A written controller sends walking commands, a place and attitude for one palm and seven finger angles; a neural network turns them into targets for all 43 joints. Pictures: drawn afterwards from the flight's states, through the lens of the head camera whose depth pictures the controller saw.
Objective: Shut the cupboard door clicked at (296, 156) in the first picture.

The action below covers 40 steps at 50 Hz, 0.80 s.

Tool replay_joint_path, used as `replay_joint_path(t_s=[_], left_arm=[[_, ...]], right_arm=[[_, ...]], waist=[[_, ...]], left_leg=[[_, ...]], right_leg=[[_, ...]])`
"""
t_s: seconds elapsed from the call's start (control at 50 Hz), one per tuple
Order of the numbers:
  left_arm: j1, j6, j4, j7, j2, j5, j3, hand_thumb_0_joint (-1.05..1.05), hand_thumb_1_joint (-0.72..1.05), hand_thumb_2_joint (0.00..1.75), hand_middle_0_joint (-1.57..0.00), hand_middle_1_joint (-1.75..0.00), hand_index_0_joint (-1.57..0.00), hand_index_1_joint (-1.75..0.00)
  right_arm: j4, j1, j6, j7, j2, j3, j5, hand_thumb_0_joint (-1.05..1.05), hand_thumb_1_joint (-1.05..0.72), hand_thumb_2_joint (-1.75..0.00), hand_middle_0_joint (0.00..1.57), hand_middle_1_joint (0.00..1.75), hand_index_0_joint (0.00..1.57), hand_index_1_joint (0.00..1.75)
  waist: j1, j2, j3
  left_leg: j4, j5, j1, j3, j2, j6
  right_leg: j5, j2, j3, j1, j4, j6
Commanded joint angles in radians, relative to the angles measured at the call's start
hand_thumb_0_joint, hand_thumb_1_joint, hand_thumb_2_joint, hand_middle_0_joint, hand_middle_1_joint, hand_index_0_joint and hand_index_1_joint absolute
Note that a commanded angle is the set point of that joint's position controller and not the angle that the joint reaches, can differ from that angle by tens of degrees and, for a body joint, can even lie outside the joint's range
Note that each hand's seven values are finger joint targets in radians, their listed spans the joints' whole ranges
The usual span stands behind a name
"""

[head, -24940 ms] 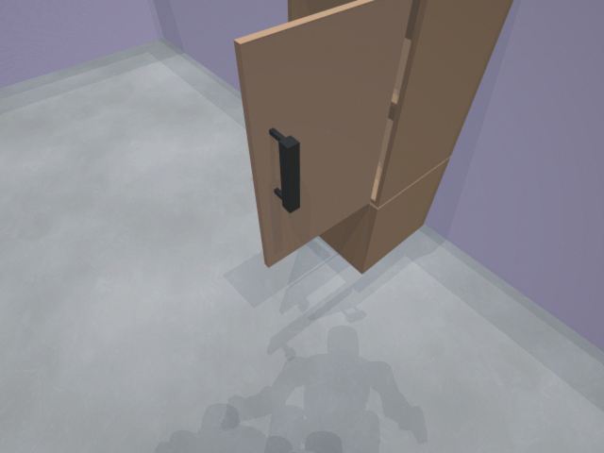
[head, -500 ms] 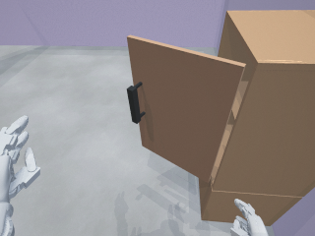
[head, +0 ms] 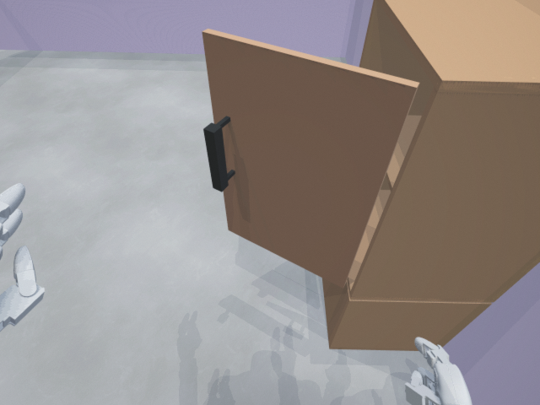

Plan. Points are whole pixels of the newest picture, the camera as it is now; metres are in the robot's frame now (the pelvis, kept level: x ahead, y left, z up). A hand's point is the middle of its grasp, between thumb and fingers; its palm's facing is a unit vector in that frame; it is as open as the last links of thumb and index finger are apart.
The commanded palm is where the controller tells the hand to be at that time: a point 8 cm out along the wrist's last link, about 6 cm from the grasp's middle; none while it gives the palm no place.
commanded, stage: step back with the hand held close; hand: left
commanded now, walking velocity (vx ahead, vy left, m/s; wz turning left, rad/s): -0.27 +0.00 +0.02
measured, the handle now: (223, 154) +0.63 +0.15 +0.00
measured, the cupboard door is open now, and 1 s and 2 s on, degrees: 60 60 60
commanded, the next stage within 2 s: stop stepping back and stand still in 1.28 s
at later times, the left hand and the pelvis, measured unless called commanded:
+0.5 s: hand out of the picture +0.13 +0.27 +0.16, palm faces +0.47 -0.75 -0.46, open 7.4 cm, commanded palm +0.06 +0.30 +0.18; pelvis -0.07 -0.01 -0.02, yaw +2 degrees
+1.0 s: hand out of the picture +0.05 +0.25 +0.17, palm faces +0.48 -0.78 -0.39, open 7.4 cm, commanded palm -0.01 +0.29 +0.18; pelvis -0.13 -0.02 -0.01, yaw +4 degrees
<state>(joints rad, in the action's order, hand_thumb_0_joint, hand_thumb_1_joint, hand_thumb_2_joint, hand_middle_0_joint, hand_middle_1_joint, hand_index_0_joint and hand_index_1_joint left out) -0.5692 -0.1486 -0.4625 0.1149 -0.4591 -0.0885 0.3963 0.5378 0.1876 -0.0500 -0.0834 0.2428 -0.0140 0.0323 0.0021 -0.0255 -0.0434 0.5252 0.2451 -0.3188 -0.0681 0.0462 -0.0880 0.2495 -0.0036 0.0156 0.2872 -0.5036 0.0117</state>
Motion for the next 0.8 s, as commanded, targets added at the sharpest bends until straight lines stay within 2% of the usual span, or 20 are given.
replay_joint_path(t_s=[0.0,0.12,0.14,0.16,0.22,0.24,0.26,0.3,0.34,0.36,0.42,0.48,0.54,0.58,0.62,0.66,0.68,0.7,0.72,0.78], left_arm=[[0.034,-0.075,-0.194,0.028,-0.172,0.009,0.164,0.00,0.90,0.90,-0.20,-0.30,-0.20,-0.30],[0.100,-0.105,-0.206,0.031,-0.151,0.036,0.160,0.00,0.90,0.90,-0.20,-0.30,-0.20,-0.30],[0.109,-0.110,-0.217,0.031,-0.175,0.044,0.183,0.00,0.90,0.90,-0.20,-0.30,-0.20,-0.30],[0.119,-0.114,-0.222,0.029,-0.144,0.045,0.158,0.00,0.90,0.90,-0.20,-0.30,-0.20,-0.30],[0.123,-0.125,-0.240,0.031,-0.144,0.053,0.166,0.00,0.90,0.90,-0.20,-0.30,-0.20,-0.30],[0.121,-0.129,-0.241,0.031,-0.169,0.059,0.194,0.00,0.90,0.90,-0.20,-0.30,-0.20,-0.30],[0.119,-0.133,-0.250,0.029,-0.142,0.056,0.171,0.00,0.90,0.90,-0.20,-0.30,-0.20,-0.30],[0.115,-0.142,-0.249,0.031,-0.150,0.057,0.186,0.00,0.90,0.90,-0.20,-0.30,-0.20,-0.30],[0.119,-0.146,-0.237,0.031,-0.161,0.062,0.203,0.00,0.90,0.90,-0.20,-0.30,-0.20,-0.30],[0.131,-0.148,-0.234,0.029,-0.136,0.059,0.178,0.00,0.90,0.90,-0.20,-0.30,-0.20,-0.30],[0.147,-0.158,-0.226,0.033,-0.143,0.066,0.187,0.00,0.90,0.90,-0.20,-0.30,-0.20,-0.30],[0.143,-0.166,-0.232,0.039,-0.156,0.065,0.191,0.00,0.90,0.90,-0.20,-0.30,-0.20,-0.30],[0.125,-0.177,-0.253,0.052,-0.181,0.062,0.204,0.00,0.90,0.90,-0.20,-0.30,-0.20,-0.30],[0.110,-0.188,-0.270,0.056,-0.177,0.060,0.196,0.00,0.90,0.90,-0.20,-0.30,-0.20,-0.30],[0.080,-0.197,-0.256,0.060,-0.182,0.063,0.222,0.00,0.90,0.90,-0.20,-0.30,-0.20,-0.30],[0.066,-0.203,-0.244,0.058,-0.168,0.067,0.238,0.00,0.90,0.90,-0.20,-0.30,-0.20,-0.30],[0.084,-0.202,-0.251,0.053,-0.170,0.065,0.242,0.00,0.90,0.90,-0.20,-0.30,-0.20,-0.30],[0.094,-0.199,-0.243,0.049,-0.184,0.065,0.259,0.00,0.90,0.90,-0.20,-0.30,-0.20,-0.30],[0.090,-0.199,-0.240,0.042,-0.177,0.059,0.254,0.00,0.90,0.90,-0.20,-0.30,-0.20,-0.30],[0.038,-0.198,-0.205,0.028,-0.147,0.042,0.227,0.00,0.90,0.90,-0.20,-0.30,-0.20,-0.30]], right_arm=[[-0.162,-0.094,0.058,-0.017,0.136,-0.043,-0.007,0.00,-0.90,-0.90,0.20,0.30,0.20,0.30],[-0.160,-0.078,0.090,-0.019,0.146,-0.043,-0.013,0.00,-0.90,-0.90,0.20,0.30,0.20,0.30],[-0.158,-0.081,0.097,-0.018,0.152,-0.046,-0.018,0.00,-0.90,-0.90,0.20,0.30,0.20,0.30],[-0.156,-0.073,0.101,-0.017,0.145,-0.043,-0.018,0.00,-0.90,-0.90,0.20,0.30,0.20,0.30],[-0.152,-0.063,0.119,-0.012,0.148,-0.049,-0.019,0.00,-0.90,-0.90,0.20,0.30,0.20,0.30],[-0.146,-0.068,0.125,-0.009,0.156,-0.051,-0.025,0.00,-0.90,-0.90,0.20,0.30,0.20,0.30],[-0.147,-0.063,0.128,-0.008,0.144,-0.047,-0.023,0.00,-0.90,-0.90,0.20,0.30,0.20,0.30],[-0.140,-0.064,0.134,-0.005,0.147,-0.049,-0.026,0.00,-0.90,-0.90,0.20,0.30,0.20,0.30],[-0.128,-0.055,0.139,-0.001,0.148,-0.052,-0.029,0.00,-0.90,-0.90,0.20,0.30,0.20,0.30],[-0.126,-0.058,0.139,0.001,0.141,-0.050,-0.026,0.00,-0.90,-0.90,0.20,0.30,0.20,0.30],[-0.123,-0.054,0.142,0.005,0.140,-0.053,-0.027,0.00,-0.90,-0.90,0.20,0.30,0.20,0.30],[-0.117,-0.054,0.143,0.010,0.124,-0.052,-0.029,0.00,-0.90,-0.90,0.20,0.30,0.20,0.30],[-0.103,-0.044,0.142,0.016,0.118,-0.053,-0.033,0.00,-0.90,-0.90,0.20,0.30,0.20,0.30],[-0.106,-0.048,0.141,0.016,0.110,-0.049,-0.028,0.00,-0.90,-0.90,0.20,0.30,0.20,0.30],[-0.110,-0.053,0.148,0.009,0.120,-0.050,-0.026,0.00,-0.90,-0.90,0.20,0.30,0.20,0.30],[-0.112,-0.069,0.162,0.000,0.132,-0.054,-0.026,0.00,-0.90,-0.90,0.20,0.30,0.20,0.30],[-0.113,-0.077,0.168,-0.002,0.136,-0.058,-0.031,0.00,-0.90,-0.90,0.20,0.30,0.20,0.30],[-0.109,-0.080,0.175,-0.003,0.137,-0.066,-0.032,0.00,-0.90,-0.90,0.20,0.30,0.20,0.30],[-0.103,-0.069,0.183,-0.001,0.132,-0.072,-0.030,0.00,-0.90,-0.90,0.20,0.30,0.20,0.30],[-0.091,-0.073,0.201,0.004,0.128,-0.069,-0.031,0.00,-0.90,-0.90,0.20,0.30,0.20,0.30]], waist=[[-0.011,-0.064,-0.085],[-0.006,-0.094,-0.033],[-0.011,-0.105,-0.035],[-0.007,-0.097,-0.035],[-0.005,-0.101,-0.049],[-0.008,-0.115,-0.050],[-0.005,-0.104,-0.047],[-0.003,-0.111,-0.049],[-0.004,-0.074,-0.046],[-0.001,-0.062,-0.048],[0.001,-0.047,-0.033],[0.006,0.027,-0.027],[0.014,0.040,-0.043],[0.020,0.026,-0.058],[0.017,-0.042,-0.067],[0.003,-0.152,-0.079],[-0.003,-0.194,-0.079],[-0.006,-0.192,-0.081],[-0.005,-0.149,-0.078],[-0.005,-0.154,-0.029]], left_leg=[[-0.179,0.005,-0.208,0.196,-0.179,0.000],[-0.278,0.358,-0.417,0.270,-0.222,-0.030],[-0.291,0.393,-0.446,0.284,-0.233,-0.037],[-0.292,0.405,-0.457,0.288,-0.238,-0.038],[-0.279,0.419,-0.458,0.293,-0.240,-0.039],[-0.283,0.445,-0.478,0.300,-0.245,-0.043],[-0.274,0.431,-0.473,0.298,-0.240,-0.040],[-0.255,0.428,-0.497,0.290,-0.242,-0.044],[-0.222,0.415,-0.510,0.273,-0.232,-0.039],[-0.198,0.429,-0.514,0.256,-0.219,-0.035],[-0.147,0.490,-0.545,0.238,-0.193,-0.028],[-0.047,0.417,-0.441,0.208,-0.149,0.002],[0.012,0.315,-0.308,0.183,-0.117,0.030],[-0.017,0.306,-0.259,0.186,-0.120,0.027],[-0.115,0.392,-0.347,0.223,-0.164,0.000],[-0.271,0.505,-0.528,0.322,-0.267,-0.039],[-0.324,0.529,-0.578,0.358,-0.321,-0.053],[-0.334,0.537,-0.593,0.370,-0.358,-0.065],[-0.321,0.506,-0.541,0.353,-0.359,-0.055],[-0.306,0.469,-0.449,0.290,-0.347,-0.019]], right_leg=[[-0.210,0.030,-0.078,-0.220,-0.052,-0.002],[-0.124,-0.011,-0.061,-0.300,-0.148,0.006],[-0.113,-0.021,-0.058,-0.322,-0.165,0.008],[-0.111,-0.022,-0.053,-0.327,-0.180,0.008],[-0.130,-0.035,-0.057,-0.326,-0.207,0.008],[-0.109,-0.040,-0.066,-0.340,-0.216,0.009],[-0.121,-0.039,-0.062,-0.331,-0.216,0.007],[-0.147,-0.039,-0.084,-0.341,-0.230,0.005],[-0.160,-0.029,-0.103,-0.340,-0.220,-0.002],[-0.144,-0.018,-0.127,-0.324,-0.219,-0.009],[-0.057,0.008,-0.191,-0.280,-0.187,-0.026],[0.021,0.071,-0.272,-0.129,-0.078,-0.057],[0.067,0.125,-0.305,-0.001,0.017,-0.082],[0.094,0.100,-0.247,0.035,0.016,-0.066],[0.073,0.030,-0.168,-0.059,-0.068,-0.033],[-0.036,-0.051,-0.082,-0.256,-0.275,-0.007],[-0.034,-0.083,-0.052,-0.307,-0.354,0.005],[0.015,-0.095,-0.053,-0.323,-0.401,0.010],[0.068,-0.099,-0.049,-0.284,-0.389,0.004],[0.158,-0.091,-0.044,-0.202,-0.250,-0.015]])
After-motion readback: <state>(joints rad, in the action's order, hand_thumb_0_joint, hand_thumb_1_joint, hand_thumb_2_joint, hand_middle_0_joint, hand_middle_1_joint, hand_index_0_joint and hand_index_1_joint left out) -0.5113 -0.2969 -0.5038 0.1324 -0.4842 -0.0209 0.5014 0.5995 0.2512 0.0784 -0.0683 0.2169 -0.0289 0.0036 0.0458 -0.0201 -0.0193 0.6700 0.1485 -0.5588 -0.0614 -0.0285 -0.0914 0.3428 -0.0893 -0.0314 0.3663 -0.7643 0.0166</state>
